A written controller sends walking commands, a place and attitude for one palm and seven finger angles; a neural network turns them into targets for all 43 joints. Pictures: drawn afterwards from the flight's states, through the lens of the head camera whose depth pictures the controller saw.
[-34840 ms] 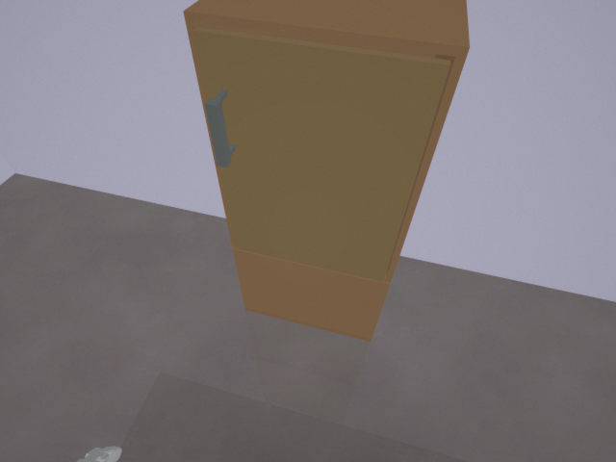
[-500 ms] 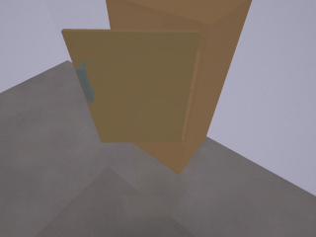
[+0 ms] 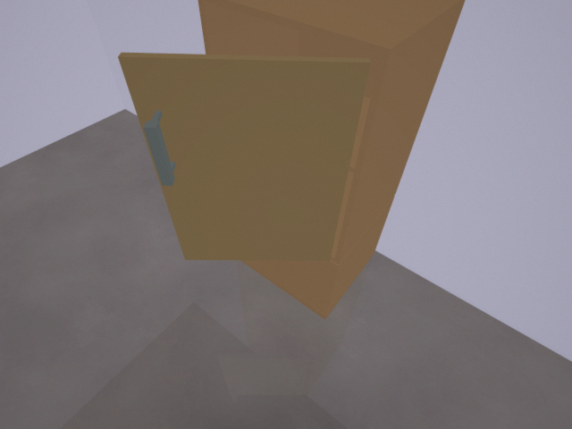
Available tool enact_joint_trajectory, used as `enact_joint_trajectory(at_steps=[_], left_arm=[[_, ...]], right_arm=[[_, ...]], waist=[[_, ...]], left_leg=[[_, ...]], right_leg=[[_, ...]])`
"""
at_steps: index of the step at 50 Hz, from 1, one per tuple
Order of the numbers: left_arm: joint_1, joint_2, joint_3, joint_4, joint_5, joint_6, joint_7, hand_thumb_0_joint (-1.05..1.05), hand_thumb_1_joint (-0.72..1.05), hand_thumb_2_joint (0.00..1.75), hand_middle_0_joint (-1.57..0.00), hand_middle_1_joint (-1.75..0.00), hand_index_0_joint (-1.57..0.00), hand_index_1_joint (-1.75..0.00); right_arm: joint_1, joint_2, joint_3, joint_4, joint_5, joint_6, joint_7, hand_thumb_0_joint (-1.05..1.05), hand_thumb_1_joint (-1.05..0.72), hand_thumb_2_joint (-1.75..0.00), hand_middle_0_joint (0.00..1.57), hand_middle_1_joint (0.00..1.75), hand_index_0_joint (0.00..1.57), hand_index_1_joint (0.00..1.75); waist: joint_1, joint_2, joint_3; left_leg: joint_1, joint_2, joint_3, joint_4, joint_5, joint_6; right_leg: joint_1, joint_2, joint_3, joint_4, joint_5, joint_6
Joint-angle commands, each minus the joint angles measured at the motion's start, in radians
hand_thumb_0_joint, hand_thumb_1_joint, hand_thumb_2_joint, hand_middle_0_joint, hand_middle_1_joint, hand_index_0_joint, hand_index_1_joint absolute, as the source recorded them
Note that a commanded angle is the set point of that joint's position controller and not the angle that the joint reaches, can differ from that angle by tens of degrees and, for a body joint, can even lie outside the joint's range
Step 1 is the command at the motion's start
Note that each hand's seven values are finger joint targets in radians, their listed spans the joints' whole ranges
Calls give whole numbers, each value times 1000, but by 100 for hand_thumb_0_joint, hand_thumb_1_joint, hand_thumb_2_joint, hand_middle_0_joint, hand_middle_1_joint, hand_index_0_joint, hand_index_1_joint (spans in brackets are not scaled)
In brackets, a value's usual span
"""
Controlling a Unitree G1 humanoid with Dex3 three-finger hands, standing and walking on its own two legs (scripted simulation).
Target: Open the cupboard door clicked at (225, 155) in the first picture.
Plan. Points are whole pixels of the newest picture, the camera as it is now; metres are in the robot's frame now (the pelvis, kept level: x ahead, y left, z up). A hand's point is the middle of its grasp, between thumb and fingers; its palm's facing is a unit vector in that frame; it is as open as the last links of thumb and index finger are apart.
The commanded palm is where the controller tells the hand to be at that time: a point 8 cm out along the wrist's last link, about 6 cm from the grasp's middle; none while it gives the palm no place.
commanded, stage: shuffle to correct the standing spot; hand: left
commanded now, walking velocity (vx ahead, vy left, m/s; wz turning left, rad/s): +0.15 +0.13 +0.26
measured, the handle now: (162, 148) +0.59 +0.28 +0.05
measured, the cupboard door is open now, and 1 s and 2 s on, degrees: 38 38 38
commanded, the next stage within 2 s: come to a stop and stand still in 0.18 s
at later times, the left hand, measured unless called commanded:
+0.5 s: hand out of the picture +0.12 +0.21 -0.18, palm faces +0.05 -0.98 -0.21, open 7.3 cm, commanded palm none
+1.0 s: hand out of the picture +0.06 +0.21 -0.18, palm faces +0.05 -0.97 -0.23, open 7.4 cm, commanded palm none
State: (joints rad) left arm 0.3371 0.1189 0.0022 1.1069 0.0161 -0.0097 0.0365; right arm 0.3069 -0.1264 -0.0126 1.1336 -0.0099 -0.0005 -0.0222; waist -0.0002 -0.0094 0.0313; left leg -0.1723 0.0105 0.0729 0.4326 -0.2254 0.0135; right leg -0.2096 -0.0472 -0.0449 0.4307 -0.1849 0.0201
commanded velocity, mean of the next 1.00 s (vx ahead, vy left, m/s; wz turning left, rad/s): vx -0.01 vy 0.02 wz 0.00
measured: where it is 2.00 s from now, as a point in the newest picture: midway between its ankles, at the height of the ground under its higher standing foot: outside the picture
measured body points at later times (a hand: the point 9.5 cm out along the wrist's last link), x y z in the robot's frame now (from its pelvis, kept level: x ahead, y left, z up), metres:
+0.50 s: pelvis +0.06 +0.03 -0.01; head +0.08 +0.03 +0.44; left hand +0.12 +0.26 -0.16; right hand +0.00 -0.17 -0.17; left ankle +0.01 +0.11 -0.74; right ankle +0.09 -0.09 -0.74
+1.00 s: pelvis +0.03 +0.02 -0.01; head +0.01 +0.02 +0.44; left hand +0.06 +0.26 -0.16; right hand +0.10 -0.22 -0.15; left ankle +0.01 +0.11 -0.74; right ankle +0.09 -0.09 -0.74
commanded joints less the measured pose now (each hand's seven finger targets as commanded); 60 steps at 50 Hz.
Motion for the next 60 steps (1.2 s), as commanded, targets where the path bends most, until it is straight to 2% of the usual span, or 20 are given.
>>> enact_joint_trajectory(at_steps=[1,4,7,8,10,11,13,19,21,23,26,28,36,37,38,39,43,45,50,60], left_arm=[[79,148,50,-55,8,7,7,0,90,90,-20,-30,-20,-30],[73,176,71,-76,8,11,9,0,90,90,-20,-30,-20,-30],[4,161,75,-105,11,14,3,0,90,90,-20,-30,-20,-30],[-3,135,70,-114,14,19,-1,0,90,90,-20,-30,-20,-30],[-44,64,52,-149,24,16,-7,0,90,90,-20,-30,-20,-30],[-63,63,49,-156,24,10,-12,0,90,90,-20,-30,-20,-30],[-68,57,50,-157,18,-4,-25,0,90,90,-20,-30,-20,-30],[-36,39,32,-128,-2,0,-9,0,90,90,-20,-30,-20,-30],[27,76,35,-90,-5,-6,1,0,90,90,-20,-30,-20,-30],[22,135,40,-83,-8,-8,11,0,90,90,-20,-30,-20,-30],[-2,131,46,-88,-6,0,19,0,90,90,-20,-30,-20,-30],[-22,140,51,-103,-3,7,22,0,90,90,-20,-30,-20,-30],[-97,112,50,-146,6,33,16,0,90,90,-20,-30,-20,-30],[3,161,45,-113,-4,14,49,0,90,90,-20,-30,-20,-30],[5,195,48,-129,5,-6,44,0,90,90,-20,-30,-20,-30],[-34,196,49,-150,-2,-12,36,0,90,90,-20,-30,-20,-30],[-113,165,20,-174,-2,12,12,0,90,90,-20,-30,-20,-30],[-90,154,14,-167,2,18,6,0,90,90,-20,-30,-20,-30],[-30,168,16,-159,7,10,-4,0,90,90,-20,-30,-20,-30],[-18,172,20,-121,-1,-15,-5,0,90,90,-20,-30,-20,-30]], right_arm=[[68,-96,-26,-48,-10,17,6,0,-90,-90,20,30,20,30],[99,-79,-31,-66,-14,24,9,0,-90,-90,20,30,20,30],[185,-66,-28,-55,-14,8,11,0,-90,-90,20,30,20,30],[207,-89,-33,-53,-16,3,9,0,-90,-90,20,30,20,30],[238,-161,-43,-57,-21,-13,-1,0,-90,-90,20,30,20,30],[225,-153,-38,-59,-19,-21,-4,0,-90,-90,20,30,20,30],[188,-128,-26,-71,-17,-37,-8,0,-90,-90,20,30,20,30],[151,-120,-11,-50,-11,-49,-31,0,-90,-90,20,30,20,30],[133,-107,-12,-41,1,-50,-33,0,-90,-90,20,30,20,30],[146,-81,-18,-43,7,-40,-30,0,-90,-90,20,30,20,30],[141,-76,-33,-34,0,-11,-32,0,-90,-90,20,30,20,30],[137,-85,-45,-39,0,-6,-31,0,-90,-90,20,30,20,30],[15,-101,-48,-85,-10,7,-23,0,-90,-90,20,30,20,30],[-58,-163,-46,-171,17,-15,-16,0,-90,-90,20,30,20,30],[-61,-159,-38,-209,8,-19,-12,0,-90,-90,20,30,20,30],[48,-118,-39,-196,5,-22,-8,0,-90,-90,20,30,20,30],[-21,-140,-26,-219,-8,-6,-7,0,-90,-90,20,30,20,30],[-51,-173,-25,-237,-8,-6,0,0,-90,-90,20,30,20,30],[-38,-188,-24,-235,-12,-5,11,0,-90,-90,20,30,20,30],[60,-162,-8,-153,-10,-14,7,0,-90,-90,20,30,20,30]], waist=[[14,-59,111],[1,-147,96],[-40,-74,88],[-42,46,98],[-58,296,160],[-49,227,167],[-24,93,130],[9,71,0],[33,52,-35],[10,52,-16],[1,-70,-19],[-5,-58,-57],[1,21,11],[23,-17,-93],[21,13,-123],[-28,-10,-234],[-10,85,16],[3,33,99],[4,24,98],[-19,-12,63]], left_leg=[[-179,26,-52,-4,-228,7],[-146,3,-3,170,-185,3],[-19,17,-23,34,-171,11],[-11,62,-100,-53,-232,32],[-33,262,-417,-307,-416,137],[-12,290,-442,-313,-313,190],[40,278,-364,-261,-57,212],[83,204,-153,-91,643,141],[51,152,-114,-18,623,60],[-75,93,-92,-45,356,-5],[-27,89,-69,7,384,-15],[12,87,-58,40,456,-17],[-49,136,-119,-38,217,33],[-23,160,-78,131,488,10],[-49,82,-46,208,492,-18],[-27,53,-62,144,305,-33],[-86,114,-144,-43,128,28],[-181,122,-170,-115,-93,40],[-207,83,-150,-159,-297,42],[-134,60,-134,-117,-184,40]], right_leg=[[-64,-130,153,-138,-386,-68],[-138,-228,256,-224,-517,-122],[-225,-168,152,-103,-431,-104],[-250,-95,75,11,-403,-78],[-350,25,-78,367,-308,-31],[-400,-12,-27,496,-305,-44],[-408,-51,-6,526,-274,-45],[-98,-22,-26,149,-97,-17],[58,-38,11,-15,179,-28],[157,-151,101,60,541,-78],[104,-153,93,124,615,-94],[88,-153,86,152,636,-103],[-17,-72,76,110,162,-58],[27,-107,68,150,441,-52],[103,-139,95,154,658,-85],[149,-185,139,206,656,-138],[-42,-62,68,91,42,-73],[-43,-39,66,40,-97,-63],[-35,-40,95,-27,-178,-59],[-68,-75,147,-117,-253,-67]])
